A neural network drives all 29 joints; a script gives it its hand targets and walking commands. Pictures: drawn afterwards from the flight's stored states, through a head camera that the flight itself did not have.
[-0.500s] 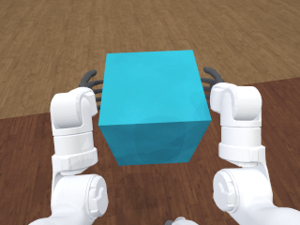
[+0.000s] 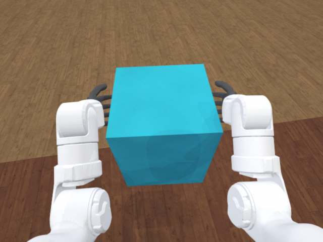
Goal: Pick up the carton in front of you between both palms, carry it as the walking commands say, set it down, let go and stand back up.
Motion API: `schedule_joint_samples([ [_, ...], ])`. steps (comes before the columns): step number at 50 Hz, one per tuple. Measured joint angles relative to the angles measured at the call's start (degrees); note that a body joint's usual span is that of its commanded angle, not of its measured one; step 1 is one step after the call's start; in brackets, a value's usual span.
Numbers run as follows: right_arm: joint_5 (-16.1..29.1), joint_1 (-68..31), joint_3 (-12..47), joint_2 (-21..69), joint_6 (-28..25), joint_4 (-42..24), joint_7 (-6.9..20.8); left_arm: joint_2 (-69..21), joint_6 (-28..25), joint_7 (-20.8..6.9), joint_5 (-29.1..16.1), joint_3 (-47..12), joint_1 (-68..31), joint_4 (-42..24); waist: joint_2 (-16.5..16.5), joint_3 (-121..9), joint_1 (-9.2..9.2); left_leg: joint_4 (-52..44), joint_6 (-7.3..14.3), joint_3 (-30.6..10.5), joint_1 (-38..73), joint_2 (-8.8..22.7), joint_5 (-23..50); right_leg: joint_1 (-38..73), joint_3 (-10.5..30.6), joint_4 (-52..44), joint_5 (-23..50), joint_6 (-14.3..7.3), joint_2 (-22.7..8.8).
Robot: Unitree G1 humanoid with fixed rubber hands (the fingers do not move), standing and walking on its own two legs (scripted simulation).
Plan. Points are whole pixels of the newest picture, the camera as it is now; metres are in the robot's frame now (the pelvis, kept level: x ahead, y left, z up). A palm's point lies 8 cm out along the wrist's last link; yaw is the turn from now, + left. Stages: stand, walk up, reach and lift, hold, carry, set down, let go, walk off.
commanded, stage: carry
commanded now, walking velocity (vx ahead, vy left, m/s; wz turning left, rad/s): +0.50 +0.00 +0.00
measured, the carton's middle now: (162, 129) +0.38 +0.00 +0.08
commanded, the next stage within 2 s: none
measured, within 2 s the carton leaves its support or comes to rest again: neither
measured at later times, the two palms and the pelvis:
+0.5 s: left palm (110, 46) +0.64 +0.14 +0.19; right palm (205, 38) +0.66 -0.16 +0.19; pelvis +0.28 -0.03 +0.04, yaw +1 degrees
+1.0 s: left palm (119, 1) +0.95 +0.13 +0.22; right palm (193, 1) +0.92 -0.16 +0.22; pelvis +0.56 +0.01 +0.07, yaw +0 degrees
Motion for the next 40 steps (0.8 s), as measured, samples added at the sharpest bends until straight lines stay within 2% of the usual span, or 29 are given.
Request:
schedule_joint_samples([
  [2, 0.9, 1.8, 0.9, -0.2, 0.3, -0.5, -0.3, -0.3, 0.6, -0.1, 0.4, 0.0, 0.6, 0.0, 0.7, 0.9, -1.73, -1.6, 0.0, -0.7, 2.7, 0.0, -1.5, -7.2, 1.1, 13.1, 1.3, -0.8, 1.7],
  [3, 1.7, 2.6, 1.3, -0.3, 0.5, -1.3, -0.8, -0.7, 0.9, 0.2, 0.8, -0.3, 0.8, -0.4, 0.8, 1.4, -2.33, -3.0, -0.3, -1.0, 4.2, 0.0, -1.6, -10.4, 1.0, 15.9, 2.4, -1.1, 1.9],
  [6, 3.3, 3.4, 1.2, -0.8, 0.9, -4.1, -1.5, -1.8, 1.6, 0.4, 1.8, -0.1, 0.8, -3.2, 1.1, 3.0, -3.35, -6.8, -0.3, -1.5, 8.4, 0.2, -2.2, -18.3, 0.3, 15.5, 4.8, -1.4, 1.3],
  [9, 4.1, 2.8, 0.5, -0.7, 0.8, -6.8, -1.9, -2.5, 1.8, 0.5, 2.3, 0.4, 0.8, -6.9, 1.1, 3.7, -3.61, -9.4, -0.5, -1.9, 12.1, 0.3, -3.6, -23.6, -0.4, 9.7, 5.8, -1.0, 0.1],
  [12, 4.2, 1.7, -0.1, -0.5, 0.6, -8.0, -2.0, -2.9, 1.8, 0.6, 2.6, 0.8, 0.6, -9.3, 1.2, 3.1, -3.31, -11.6, -1.3, -2.3, 16.0, 0.5, -5.6, -25.1, -1.3, -0.5, 9.3, -0.6, -0.8],
  [16, 3.5, 0.4, -0.1, -0.6, 0.8, -5.9, -1.6, -2.4, 2.0, 0.5, 2.5, 0.9, 0.2, -8.0, 1.9, 0.5, -1.94, -12.3, -3.0, -2.9, 21.3, 1.6, -10.2, -21.0, -4.2, -15.7, 13.1, -1.6, 0.2],
  [18, 3.0, 0.0, -0.2, -1.4, 1.2, -3.9, -1.1, -2.2, 1.7, 0.5, 2.6, 0.4, -0.8, -4.7, 2.5, -0.6, -0.66, -7.2, -3.8, -3.0, 22.3, 3.0, -13.7, -15.8, -6.7, -22.6, 16.4, -2.9, 1.7],
  [19, 2.9, 0.0, -0.3, -2.1, 1.1, -2.8, -0.7, -2.4, 1.0, 0.5, 2.8, -0.1, -1.1, -2.8, 3.3, -0.7, 0.38, -1.0, -4.0, -3.3, 20.8, 4.2, -13.3, -14.9, -7.4, -21.5, 17.2, -3.4, 2.3],
  [21, 3.2, 0.5, -0.7, -2.8, 1.1, -0.9, 0.7, -2.8, 0.1, 0.5, 3.0, -1.1, -0.7, 0.0, 3.2, -0.6, 2.82, 16.7, -4.2, -6.9, 14.5, 2.7, -11.3, -13.5, -7.3, -19.1, 13.4, -3.7, 2.9],
  [23, 2.6, 1.1, -0.9, -2.5, 1.6, -0.1, 0.8, -2.7, 0.3, 0.8, 2.2, -1.9, 0.7, 0.5, 2.6, 0.1, 4.42, 30.6, -3.4, -8.2, 7.4, 1.1, -9.9, -10.9, -6.8, -20.3, 11.0, -3.7, 3.0],
  [26, 1.7, 1.5, -0.9, -1.6, 2.4, -1.6, 0.8, -2.1, 0.8, 1.4, 0.4, -2.4, 2.4, -1.5, 2.2, 1.4, 5.81, 35.4, -2.7, -7.7, -1.5, 1.2, -7.1, -6.8, -6.1, -23.8, 10.3, -3.3, 2.9],
  [30, 1.2, 1.3, -1.3, -0.8, 2.6, -6.0, 0.6, -2.0, 0.7, 2.1, -0.9, -1.7, 2.2, -5.2, 2.0, 2.7, 6.41, 29.7, -3.1, -7.0, -9.6, 2.8, -5.6, -2.1, -5.6, -27.0, 8.4, -3.3, 2.8],
  [34, 1.2, 1.2, -1.9, -0.6, 2.5, -8.7, 0.5, -2.3, 0.4, 2.3, -1.0, -1.0, 0.9, -6.6, 1.8, 2.0, 6.05, 16.4, -3.7, -5.8, -11.4, 4.1, -2.0, 2.8, -4.9, -29.5, 5.6, -2.3, 2.4],
  [38, 1.1, 0.8, -1.9, -0.9, 2.4, -6.5, 0.6, -2.2, 0.6, 1.8, 0.0, -1.1, 0.0, -4.1, 0.6, -0.1, 4.58, 1.3, -2.7, -2.3, -6.1, 2.4, 0.6, 7.9, -4.1, -29.4, 0.6, -0.4, 0.6],
  [40, 0.8, -0.1, -1.2, -0.7, 1.6, -3.2, 0.6, -1.1, 0.8, 1.3, 0.2, -0.9, -0.1, -2.5, -0.3, -0.8, 2.94, -3.3, -1.3, -0.1, -1.6, 0.7, 4.2, 7.8, -4.1, -22.1, -2.8, 0.2, -1.3],
])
